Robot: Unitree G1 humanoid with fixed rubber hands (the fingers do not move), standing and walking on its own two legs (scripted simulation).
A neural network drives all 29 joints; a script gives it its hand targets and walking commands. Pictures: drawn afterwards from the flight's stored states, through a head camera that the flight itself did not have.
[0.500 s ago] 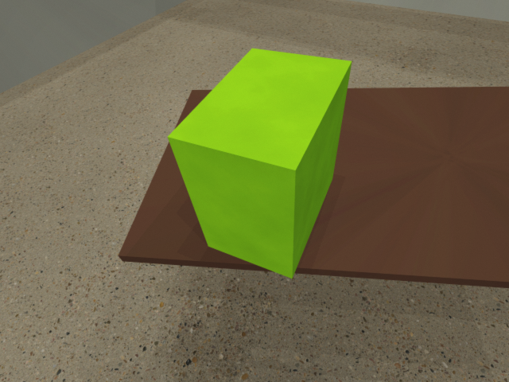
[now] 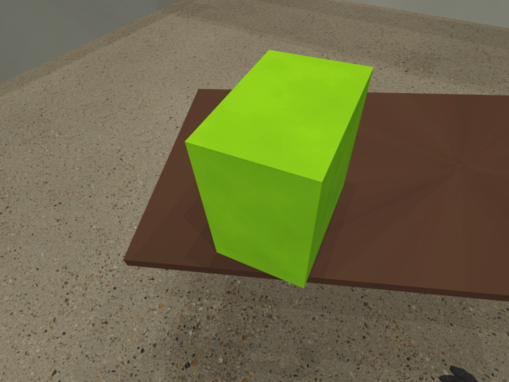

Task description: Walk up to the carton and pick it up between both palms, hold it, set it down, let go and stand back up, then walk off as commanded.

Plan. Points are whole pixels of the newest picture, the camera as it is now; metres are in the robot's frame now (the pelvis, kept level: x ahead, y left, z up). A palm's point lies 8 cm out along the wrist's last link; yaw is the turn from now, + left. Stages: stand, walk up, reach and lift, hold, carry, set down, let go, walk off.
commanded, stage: walk up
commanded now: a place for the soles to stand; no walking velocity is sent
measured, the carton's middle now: (286, 169) +0.46 -0.04 +0.08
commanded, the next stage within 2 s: reach and lift in 0.72 s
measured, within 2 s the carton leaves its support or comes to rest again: neither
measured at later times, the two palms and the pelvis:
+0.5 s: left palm out of the picture +0.08 +0.33 -0.08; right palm out of the picture +0.10 -0.31 -0.10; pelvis +0.00 +0.00 +0.00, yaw +0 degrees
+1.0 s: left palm (96, 367) +0.18 +0.28 -0.06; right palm out of the picture +0.14 -0.31 -0.09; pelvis +0.01 -0.01 +0.00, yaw -1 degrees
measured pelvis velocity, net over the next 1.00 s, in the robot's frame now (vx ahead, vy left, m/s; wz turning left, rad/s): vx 0.01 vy -0.01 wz -0.02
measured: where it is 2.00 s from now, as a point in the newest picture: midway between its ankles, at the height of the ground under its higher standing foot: outside the picture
